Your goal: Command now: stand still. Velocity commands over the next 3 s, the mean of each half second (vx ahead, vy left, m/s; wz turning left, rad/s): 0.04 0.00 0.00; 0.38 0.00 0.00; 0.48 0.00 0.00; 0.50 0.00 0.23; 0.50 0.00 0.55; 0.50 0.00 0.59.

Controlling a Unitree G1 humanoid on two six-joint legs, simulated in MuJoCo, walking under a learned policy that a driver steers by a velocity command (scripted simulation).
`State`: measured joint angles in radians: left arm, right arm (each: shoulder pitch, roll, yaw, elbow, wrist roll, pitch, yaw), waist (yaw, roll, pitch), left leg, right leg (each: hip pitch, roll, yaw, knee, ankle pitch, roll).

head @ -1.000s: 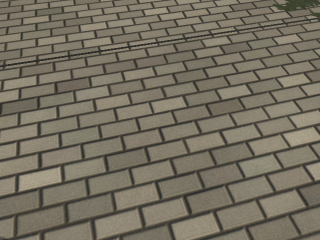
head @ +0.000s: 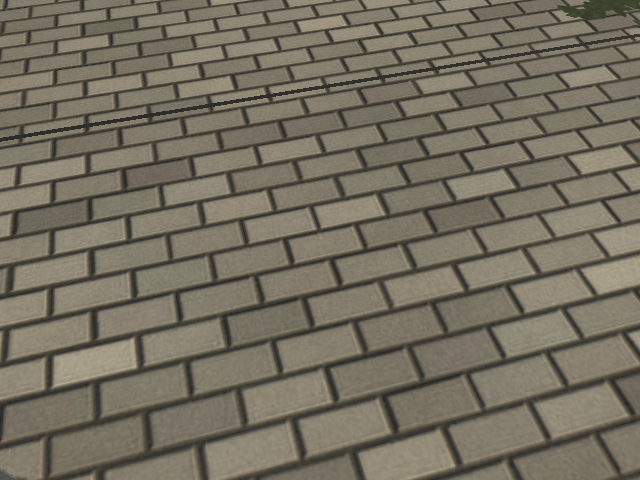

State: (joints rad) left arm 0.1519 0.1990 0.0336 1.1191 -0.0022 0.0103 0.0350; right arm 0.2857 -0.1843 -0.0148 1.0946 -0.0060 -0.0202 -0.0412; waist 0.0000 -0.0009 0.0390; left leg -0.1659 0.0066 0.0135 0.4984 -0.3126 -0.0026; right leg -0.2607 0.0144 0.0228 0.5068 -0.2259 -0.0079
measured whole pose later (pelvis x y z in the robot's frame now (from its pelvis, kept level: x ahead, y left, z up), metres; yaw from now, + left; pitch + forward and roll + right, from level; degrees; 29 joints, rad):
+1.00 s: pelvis +0.21 -0.01 +0.00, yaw +0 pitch +2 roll -1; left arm 0.49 0.19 0.02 1.10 -0.01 -0.09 0.02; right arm 0.00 -0.23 -0.04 0.85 0.03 -0.09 0.03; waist 0.09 0.03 0.01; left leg -0.67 0.08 0.03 0.63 0.01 0.04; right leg 0.14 0.03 -0.04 0.15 -0.33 -0.02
